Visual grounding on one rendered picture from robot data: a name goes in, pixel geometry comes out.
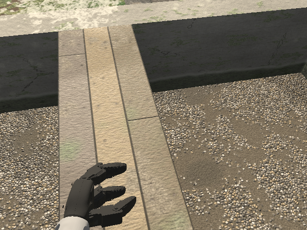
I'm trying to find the left robot hand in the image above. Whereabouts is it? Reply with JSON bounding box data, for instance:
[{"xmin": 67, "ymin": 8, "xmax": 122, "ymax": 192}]
[{"xmin": 62, "ymin": 162, "xmax": 136, "ymax": 228}]

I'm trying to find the left robot forearm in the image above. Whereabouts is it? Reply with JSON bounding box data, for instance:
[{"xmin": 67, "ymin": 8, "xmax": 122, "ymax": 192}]
[{"xmin": 55, "ymin": 216, "xmax": 90, "ymax": 230}]

